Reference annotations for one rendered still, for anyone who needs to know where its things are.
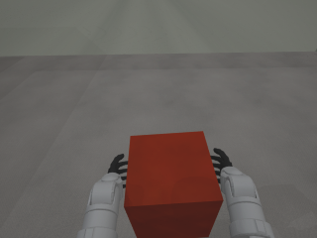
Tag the robot right forearm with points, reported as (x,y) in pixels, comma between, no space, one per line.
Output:
(244,205)

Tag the robot left hand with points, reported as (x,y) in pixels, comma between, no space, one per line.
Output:
(115,165)

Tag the carton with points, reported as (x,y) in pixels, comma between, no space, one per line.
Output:
(172,189)

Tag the robot left forearm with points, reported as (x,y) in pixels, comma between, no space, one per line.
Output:
(102,209)

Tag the robot right hand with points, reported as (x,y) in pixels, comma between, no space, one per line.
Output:
(223,160)

